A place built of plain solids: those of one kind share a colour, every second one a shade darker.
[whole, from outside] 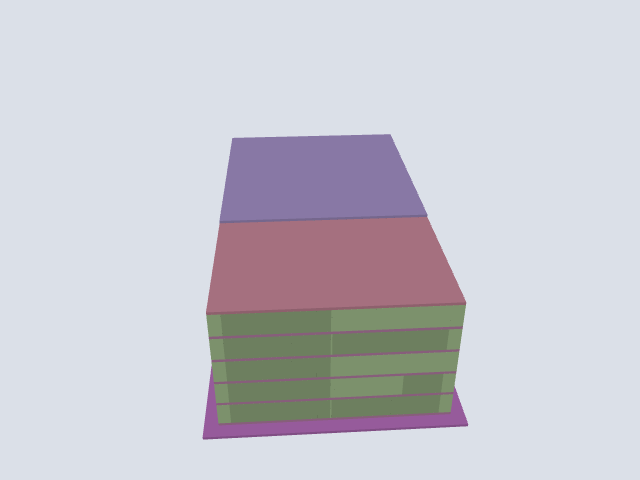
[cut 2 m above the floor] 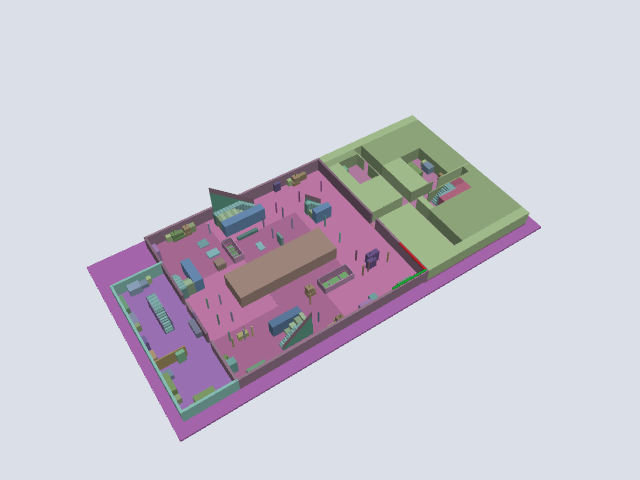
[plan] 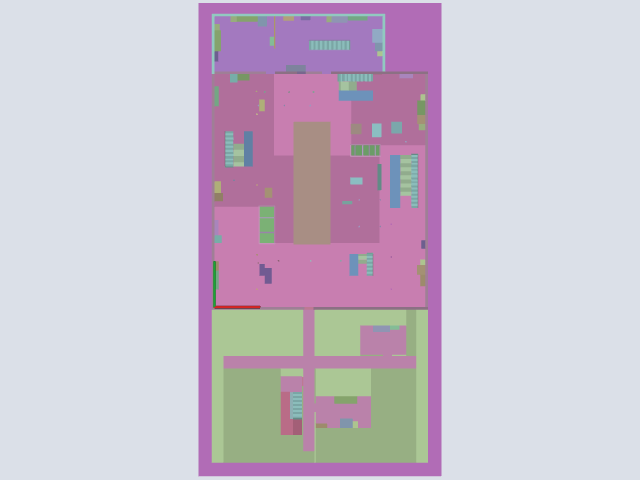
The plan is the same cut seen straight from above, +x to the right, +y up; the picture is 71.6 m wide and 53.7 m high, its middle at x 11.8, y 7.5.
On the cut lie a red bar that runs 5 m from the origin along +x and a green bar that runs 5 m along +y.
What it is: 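The inside of a sea-going cargo motor ship; the engine room, the machinery rooms across one end of it and the crew's accommodation across the other; there is no window anywhere; the ship lies still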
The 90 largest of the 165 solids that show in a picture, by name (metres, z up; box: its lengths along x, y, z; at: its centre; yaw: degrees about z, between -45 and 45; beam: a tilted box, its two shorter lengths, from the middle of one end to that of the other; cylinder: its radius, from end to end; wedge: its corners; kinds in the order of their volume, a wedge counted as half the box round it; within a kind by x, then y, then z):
{
 "wall_house_1": {"box": [1.3, 17.12, 2.52], "at": [0.35, -8.86, 1.26]},
 "wall_house_2": {"box": [1.3, 17.12, 2.52], "at": [0.35, -8.86, 4.08]},
 "wall_house_3": {"box": [1.3, 17.12, 2.52], "at": [0.35, -8.86, 6.9]},
 "wall_house_4": {"box": [1.3, 17.12, 2.52], "at": [0.35, -8.86, 9.72]},
 "wall_house_5": {"box": [1.3, 17.12, 2.52], "at": [0.35, -8.86, 12.54]},
 "wall_house_6": {"box": [6.42, 10.54, 2.52], "at": [4.21, -12.15, 1.26]},
 "wall_house_7": {"box": [6.42, 10.54, 2.52], "at": [4.21, -12.15, 4.08]},
 "wall_house_8": {"box": [6.42, 10.54, 2.52], "at": [4.21, -12.15, 6.9]},
 "wall_house_9": {"box": [6.42, 10.54, 2.52], "at": [4.21, -12.15, 9.72]},
 "wall_house_10": {"box": [6.42, 10.54, 2.52], "at": [4.21, -12.15, 12.54]},
 "wall_house_11": {"box": [8.93, 5.17, 2.52], "at": [5.46, -2.89, 1.26]},
 "wall_house_12": {"box": [2.38, 3.1, 2.52], "at": [8.6, -15.87, 1.26]},
 "wall_house_13": {"box": [2.38, 3.1, 2.52], "at": [8.6, -15.87, 4.08]},
 "wall_house_14": {"box": [2.38, 3.1, 2.52], "at": [8.6, -15.87, 6.9]},
 "wall_house_15": {"box": [2.38, 3.1, 2.52], "at": [8.6, -15.87, 9.72]},
 "wall_house_16": {"box": [2.38, 3.1, 2.52], "at": [8.6, -15.87, 12.54]},
 "wall_house_17": {"box": [2.38, 0.86, 2.52], "at": [8.6, -7.31, 1.26]},
 "wall_house_18": {"box": [0.14, 8.58, 2.52], "at": [9.86, -13.13, 1.26]},
 "wall_house_19": {"box": [0.14, 8.58, 2.52], "at": [9.86, -13.13, 12.54]},
 "wall_house_20": {"box": [1.26, 1.3, 2.52], "at": [10.56, -16.77, 1.26]},
 "wall_house_21": {"box": [1.26, 1.3, 2.52], "at": [10.56, -16.77, 4.08]},
 "wall_house_22": {"box": [1.26, 1.3, 2.52], "at": [10.56, -16.77, 6.9]},
 "wall_house_23": {"box": [1.26, 1.3, 2.52], "at": [10.56, -16.77, 9.72]},
 "wall_house_24": {"box": [1.26, 1.3, 2.52], "at": [10.56, -16.77, 12.54]},
 "wall_house_25": {"box": [0.14, 5.67, 2.52], "at": [11.26, -14.59, 1.26]},
 "wall_house_26": {"box": [0.44, 10.54, 2.52], "at": [11.41, -12.15, 4.08]},
 "wall_house_27": {"box": [4.11, 2.73, 2.52], "at": [13.38, -16.06, 12.54]},
 "wall_house_28": {"box": [5.12, 5.17, 2.52], "at": [13.75, -2.89, 1.26]},
 "wall_house_29": {"box": [5.97, 4.7, 2.52], "at": [14.31, -15.07, 9.72]},
 "wall_house_30": {"box": [6.17, 3.89, 2.52], "at": [14.41, -15.47, 1.26]},
 "wall_house_31": {"box": [6.17, 3.1, 2.52], "at": [14.41, -8.43, 1.26]},
 "wall_house_32": {"box": [6.92, 7.19, 2.52], "at": [15.08, -13.83, 4.08]},
 "wall_house_33": {"box": [11.39, 10.54, 2.52], "at": [16.89, -12.15, 6.9]},
 "wall_house_34": {"box": [5.15, 1.77, 2.52], "at": [18.88, -1.19, 1.26]},
 "wall_house_35": {"box": [7.15, 10.54, 2.52], "at": [19.01, -12.15, 12.54]},
 "wall_house_36": {"box": [5.28, 10.54, 2.52], "at": [19.94, -12.15, 9.72]},
 "wall_house_37": {"box": [5.09, 10.54, 2.52], "at": [20.04, -12.15, 1.26]},
 "wall_house_38": {"box": [4.04, 10.54, 2.52], "at": [20.56, -12.15, 4.08]},
 "wall_house_39": {"box": [1.13, 5.17, 2.52], "at": [22.01, -2.89, 1.26]},
 "wall_house_40": {"box": [1.3, 17.12, 2.52], "at": [23.23, -8.86, 1.26]},
 "wall_house_41": {"box": [1.3, 17.12, 2.52], "at": [23.23, -8.86, 4.08]},
 "wall_house_42": {"box": [1.3, 17.12, 2.52], "at": [23.23, -8.86, 6.9]},
 "wall_house_43": {"box": [1.3, 17.12, 2.52], "at": [23.23, -8.86, 9.72]},
 "wall_house_44": {"box": [1.3, 17.12, 2.52], "at": [23.23, -8.86, 12.54]},
 "floor_site_1": {"box": [27.18, 52.94, 0.3], "at": [11.79, 7.55, -0.45]},
 "wall_bay_1": {"box": [0.3, 26.06, 14.1], "at": [-0.15, 13.03, 7.05]},
 "wall_bay_2": {"box": [6.07, 0.3, 14.1], "at": [2.73, 26.21, 7.05]},
 "wall_bay_3": {"box": [10.36, 0.3, 14.1], "at": [4.88, -0.15, 7.05]},
 "wall_bay_4": {"box": [2.45, 0.3, 14.1], "at": [7.99, 26.21, 7.05]},
 "wall_bay_5": {"box": [1.82, 0.3, 14.1], "at": [11.12, 26.21, 7.05]},
 "wall_bay_6": {"box": [12.82, 0.3, 14.1], "at": [17.47, -0.15, 7.05]},
 "wall_bay_7": {"box": [10.85, 0.3, 14.1], "at": [18.46, 26.21, 7.05]},
 "wall_bay_8": {"box": [0.3, 26.06, 14.1], "at": [23.73, 13.03, 7.05]},
 "floor_house_1": {"box": [24.18, 3.1, 0.3], "at": [11.79, -15.87, 2.67]},
 "floor_house_2": {"box": [24.18, 3.1, 0.3], "at": [11.79, -15.87, 5.49]},
 "floor_house_3": {"box": [24.18, 3.1, 0.3], "at": [11.79, -15.87, 8.31]},
 "floor_house_4": {"box": [24.18, 3.1, 0.3], "at": [11.79, -15.87, 11.13]},
 "floor_house_5": {"box": [24.18, 17.42, 0.3], "at": [11.79, -8.71, -0.15]},
 "roof_bay_1": {"box": [24.18, 26.66, 0.3], "at": [11.79, 13.03, 14.25]},
 "floor_bay_1": {"box": [5.07, 11.23, 0.3], "at": [2.53, 5.61, -0.15]},
 "floor_bay_2": {"box": [6.66, 14.83, 0.3], "at": [3.33, 18.64, -0.15]},
 "floor_bay_3": {"box": [8.65, 9.12, 0.3], "at": [10.98, 21.5, -0.15]},
 "floor_bay_4": {"box": [11.81, 9.79, 0.3], "at": [12.56, 12.05, -0.15]},
 "floor_bay_5": {"box": [18.52, 7.16, 0.3], "at": [14.32, 3.58, -0.15]},
 "floor_bay_6": {"box": [8.28, 7.96, 0.3], "at": [19.44, 22.08, -0.15]},
 "floor_bay_7": {"box": [5.12, 10.95, 0.3], "at": [21.02, 12.63, -0.15]},
 "engine_1": {"box": [4.16, 13.72, 3.06], "at": [10.91, 13.86, 1.53]},
 "roof_house_1": {"box": [24.18, 17.12, 0.3], "at": [11.79, -8.86, 13.95]},
 "tankbank_1": {"box": [0.99, 3.94, 4.84], "at": [3.79, 17.7, 2.42]},
 "tankbank_2": {"box": [0.97, 2.44, 3.55], "at": [15.59, 4.72, 1.77]},
 "tankbank_3": {"box": [3.83, 1.16, 4.88], "at": [15.81, 23.64, 2.44]},
 "tankbank_4": {"box": [1.15, 5.92, 6.73], "at": [20.22, 14.05, 3.37]},
 "wall_annex_1": {"box": [0.3, 6.46, 7.52], "at": [-0.15, 29.29, 3.76]},
 "wall_annex_2": {"box": [19.4, 0.3, 7.52], "at": [9.4, 32.67, 3.76]},
 "wall_annex_3": {"box": [0.3, 6.46, 7.52], "at": [18.95, 29.29, 3.76]},
 "floor_annex_ground_1": {"box": [18.8, 6.46, 0.3], "at": [9.4, 29.29, -0.15]},
 "wall_trunk_plug_1": {"box": [1.02, 4.83, 2.52], "at": [7.92, -11.9, 1.26]},
 "wall_trunk_plug_2": {"box": [1.02, 1.9, 2.52], "at": [9.28, -13.37, 1.26]},
 "wall_trunk_spine_1": {"box": [0.34, 3.02, 13.8], "at": [8.6, -11.03, 6.9]},
 "rack_1": {"box": [0.73, 2.37, 2.23], "at": [0.36, 29.79, 1.11]},
 "rack_2": {"box": [2.35, 0.6, 2.1], "at": [3.66, 32.22, 1.05]},
 "rack_3": {"box": [2.57, 0.84, 2.23], "at": [14.69, -10.4, 1.11]},
 "wall_stair_1": {"box": [4.54, 0.1, 6.21], "at": [12.8, 28.74, 3.06]},
 "wall_stair_2": {"box": [4.54, 0.1, 6.21], "at": [12.8, 29.84, 3.06]},
 "flat_1": {"box": [1.23, 0.46, 3.58], "at": [21.41, 16.33, 1.79]},
 "flat_2": {"box": [1.23, 0.46, 4.0], "at": [21.41, 16.78, 2.0]},
 "lockers_1": {"box": [0.47, 2.25, 1.85], "at": [0.23, 23.59, 0.93]},
 "lockers_2": {"box": [2.22, 0.46, 1.93], "at": [16.0, 32.29, 0.96]},
 "airbottle_1": {"box": [0.85, 0.95, 2.35], "at": [2.15, 25.59, 1.18]},
 "crate_1": {"box": [1.15, 1.52, 1.08], "at": [18.23, 30.34, 0.54]}
}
